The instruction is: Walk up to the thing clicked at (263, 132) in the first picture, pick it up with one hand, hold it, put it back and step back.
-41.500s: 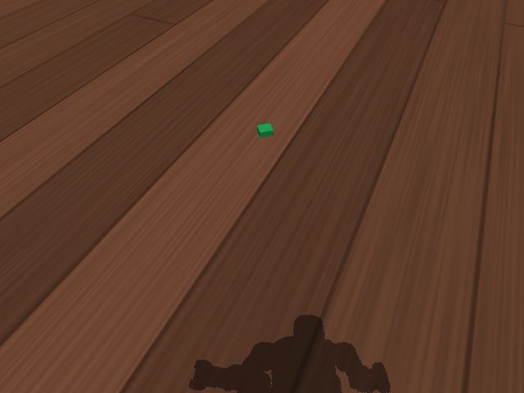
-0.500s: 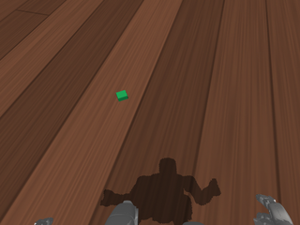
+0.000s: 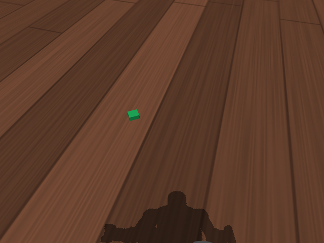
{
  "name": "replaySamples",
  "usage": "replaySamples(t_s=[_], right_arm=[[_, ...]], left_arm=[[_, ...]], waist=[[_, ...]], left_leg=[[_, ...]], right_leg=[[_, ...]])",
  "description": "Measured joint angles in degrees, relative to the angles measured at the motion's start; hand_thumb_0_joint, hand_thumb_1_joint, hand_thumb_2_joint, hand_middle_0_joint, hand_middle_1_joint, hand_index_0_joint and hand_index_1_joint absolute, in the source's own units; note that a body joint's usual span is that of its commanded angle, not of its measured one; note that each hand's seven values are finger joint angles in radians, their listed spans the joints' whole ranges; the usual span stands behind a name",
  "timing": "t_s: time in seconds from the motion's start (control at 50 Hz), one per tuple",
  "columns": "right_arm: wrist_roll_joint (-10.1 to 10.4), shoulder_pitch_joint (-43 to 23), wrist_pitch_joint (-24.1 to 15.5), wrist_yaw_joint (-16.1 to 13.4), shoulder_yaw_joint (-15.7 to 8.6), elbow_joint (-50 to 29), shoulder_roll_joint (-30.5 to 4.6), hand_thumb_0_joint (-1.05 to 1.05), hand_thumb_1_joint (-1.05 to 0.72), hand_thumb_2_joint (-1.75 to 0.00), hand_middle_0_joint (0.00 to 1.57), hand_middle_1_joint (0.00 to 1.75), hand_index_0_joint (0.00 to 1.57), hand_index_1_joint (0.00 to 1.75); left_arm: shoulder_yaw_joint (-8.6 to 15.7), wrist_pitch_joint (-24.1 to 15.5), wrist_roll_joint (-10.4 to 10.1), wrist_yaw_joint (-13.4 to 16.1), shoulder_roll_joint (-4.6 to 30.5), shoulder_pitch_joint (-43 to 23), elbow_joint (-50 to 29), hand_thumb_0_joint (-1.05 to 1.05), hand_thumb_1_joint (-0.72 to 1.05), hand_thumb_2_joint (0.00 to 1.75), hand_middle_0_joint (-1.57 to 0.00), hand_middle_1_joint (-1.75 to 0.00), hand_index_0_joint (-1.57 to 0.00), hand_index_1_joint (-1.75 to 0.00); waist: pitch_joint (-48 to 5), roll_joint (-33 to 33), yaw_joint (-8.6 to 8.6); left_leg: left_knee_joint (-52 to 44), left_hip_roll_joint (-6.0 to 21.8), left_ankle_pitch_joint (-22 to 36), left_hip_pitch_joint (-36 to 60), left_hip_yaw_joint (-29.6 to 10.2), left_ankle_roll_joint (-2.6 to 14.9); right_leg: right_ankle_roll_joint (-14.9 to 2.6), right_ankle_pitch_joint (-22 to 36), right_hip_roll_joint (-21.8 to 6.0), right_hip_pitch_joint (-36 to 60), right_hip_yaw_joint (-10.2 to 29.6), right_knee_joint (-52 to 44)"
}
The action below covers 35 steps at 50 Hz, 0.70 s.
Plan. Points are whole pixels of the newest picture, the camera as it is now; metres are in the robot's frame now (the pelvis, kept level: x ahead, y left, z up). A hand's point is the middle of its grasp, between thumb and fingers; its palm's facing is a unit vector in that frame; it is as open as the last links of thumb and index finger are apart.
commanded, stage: step back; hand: left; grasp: from above
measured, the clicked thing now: (133, 115) +1.10 +0.23 -0.75
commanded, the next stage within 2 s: stand in 0.62 s
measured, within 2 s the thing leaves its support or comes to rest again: neither
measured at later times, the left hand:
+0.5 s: hand out of the picture +0.12 +0.28 -0.15, palm faces +0.02 -0.93 -0.36, open 7.4 cm
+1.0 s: hand out of the picture +0.13 +0.27 -0.14, palm faces -0.03 -0.94 -0.34, open 7.4 cm
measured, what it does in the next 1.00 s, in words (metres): steps on the spot: right foot, then left foot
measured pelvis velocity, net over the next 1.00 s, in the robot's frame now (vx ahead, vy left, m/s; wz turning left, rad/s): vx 0.04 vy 0.02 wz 0.00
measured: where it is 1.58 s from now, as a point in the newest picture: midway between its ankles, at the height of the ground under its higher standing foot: outside the picture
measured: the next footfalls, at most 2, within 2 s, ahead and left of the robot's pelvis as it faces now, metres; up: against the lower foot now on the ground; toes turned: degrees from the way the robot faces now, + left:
right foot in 0.04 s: +0.07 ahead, -0.12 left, +0.00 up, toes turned -1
left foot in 0.30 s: +0.11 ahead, +0.14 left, +0.00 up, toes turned +2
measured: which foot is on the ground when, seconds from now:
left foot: down 0.00-0.06, up 0.08-0.28, down 0.30-1.00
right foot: up 0.00-0.02, down 0.04-1.00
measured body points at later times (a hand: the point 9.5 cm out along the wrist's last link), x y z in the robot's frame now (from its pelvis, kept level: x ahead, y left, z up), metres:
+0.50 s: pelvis +0.04 +0.01 +0.00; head +0.06 +0.02 +0.45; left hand +0.12 +0.32 -0.13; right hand +0.15 -0.28 -0.12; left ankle +0.07 +0.14 -0.73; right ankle +0.03 -0.12 -0.73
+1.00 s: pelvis +0.04 +0.02 +0.02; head +0.05 +0.02 +0.47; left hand +0.13 +0.32 -0.12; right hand +0.13 -0.28 -0.11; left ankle +0.07 +0.14 -0.73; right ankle +0.03 -0.12 -0.73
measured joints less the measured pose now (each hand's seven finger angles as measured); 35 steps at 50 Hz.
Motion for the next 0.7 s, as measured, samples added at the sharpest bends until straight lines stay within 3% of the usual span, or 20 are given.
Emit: replaySamples(t_s=[0.06,0.14,0.2,0.26,0.32,0.5,0.7], right_arm=[[0.70,-0.14,1.02,-0.29,-0.09,-0.17,-1.13,0.01,-0.90,-0.90,0.20,0.30,0.20,0.30],[1.18,-0.59,1.79,-1.23,-0.03,0.91,-1.70,0.01,-0.91,-0.90,0.20,0.30,0.20,0.30],[1.36,-1.19,1.18,-1.25,-0.10,1.09,-2.37,0.01,-0.91,-0.90,0.20,0.30,0.20,0.30],[1.29,-2.05,0.79,-1.02,-0.09,1.31,-2.49,0.01,-0.91,-0.90,0.20,0.30,0.20,0.30],[1.01,-3.49,0.33,-1.32,-0.18,1.99,-1.86,0.01,-0.91,-0.90,0.20,0.30,0.20,0.30],[1.51,-8.90,0.73,-1.24,1.93,4.39,1.51,0.01,-0.91,-0.90,0.20,0.30,0.20,0.30],[2.11,-12.56,0.21,-0.95,2.34,6.80,1.38,0.01,-0.91,-0.90,0.20,0.30,0.20,0.30]], left_arm=[[0.17,-1.13,0.57,0.45,-1.13,-0.69,0.21,0.01,0.90,0.89,-0.20,-0.30,-0.20,-0.30],[-0.37,-2.25,0.72,0.74,-3.02,-1.08,-0.59,0.00,0.90,0.89,-0.20,-0.30,-0.21,-0.30],[-0.99,-2.55,0.57,0.83,-4.14,-1.27,-0.76,0.00,0.90,0.89,-0.20,-0.30,-0.21,-0.30],[-1.54,-2.16,0.38,0.79,-4.16,-1.81,-0.59,0.00,0.90,0.89,-0.20,-0.30,-0.21,-0.30],[-1.91,-1.19,-0.26,1.01,-3.52,-2.75,-0.34,0.00,0.90,0.89,-0.20,-0.30,-0.21,-0.30],[-2.23,-0.67,-1.06,1.31,-2.39,-5.47,2.95,0.00,0.90,0.89,-0.20,-0.30,-0.21,-0.30],[-3.26,-0.85,-1.10,1.33,-3.15,-7.65,6.10,0.00,0.90,0.89,-0.20,-0.30,-0.20,-0.30]], waist=[[0.29,2.39,-0.11],[0.10,2.99,1.22],[0.48,3.23,1.74],[0.87,2.84,1.82],[1.84,1.48,1.69],[1.27,0.59,1.75],[0.51,1.02,1.40]], left_leg=[[5.01,1.94,-3.07,-1.50,-1.23,-0.70],[16.83,-0.70,-11.04,-6.28,-3.82,-0.08],[17.22,-0.56,-9.89,-8.17,-3.06,-0.18],[9.88,0.80,-6.81,-7.06,-0.95,-0.37],[2.07,0.54,3.63,-4.19,0.70,-0.86],[1.01,2.02,2.07,-3.08,1.47,-1.11],[-5.80,1.58,5.08,0.92,2.22,-0.73]], right_leg=[[-0.05,9.77,1.87,3.46,-1.89,-7.86],[-0.52,8.42,1.60,4.06,-2.35,-7.10],[-0.05,8.34,0.81,5.15,-2.39,-8.18],[0.58,7.43,-0.03,5.31,-2.50,-7.54],[1.56,5.19,-1.29,4.68,-2.02,-4.27],[1.97,7.61,0.18,7.48,-1.34,-10.26],[2.61,11.03,-0.20,11.39,-0.85,-17.43]])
